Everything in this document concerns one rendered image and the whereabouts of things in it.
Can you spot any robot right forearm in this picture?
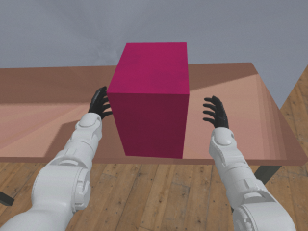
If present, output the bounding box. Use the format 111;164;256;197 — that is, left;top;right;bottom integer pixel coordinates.
209;127;296;231

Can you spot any robot left upper arm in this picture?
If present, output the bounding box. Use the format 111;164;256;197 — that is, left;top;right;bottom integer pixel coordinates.
0;165;91;231

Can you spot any carton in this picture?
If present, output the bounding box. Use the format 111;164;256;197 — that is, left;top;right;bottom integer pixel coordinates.
106;42;190;159

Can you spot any left robot hand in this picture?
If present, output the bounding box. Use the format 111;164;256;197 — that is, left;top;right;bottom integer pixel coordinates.
88;86;113;121

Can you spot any robot right upper arm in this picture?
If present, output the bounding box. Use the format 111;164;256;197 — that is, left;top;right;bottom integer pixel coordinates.
232;201;295;231

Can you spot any right robot hand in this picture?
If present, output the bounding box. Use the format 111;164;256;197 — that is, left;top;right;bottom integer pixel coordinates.
203;96;229;129

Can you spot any robot left forearm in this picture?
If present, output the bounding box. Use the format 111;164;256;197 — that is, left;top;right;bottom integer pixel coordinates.
31;113;103;205

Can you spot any table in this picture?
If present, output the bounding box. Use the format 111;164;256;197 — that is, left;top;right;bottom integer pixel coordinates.
0;62;308;213

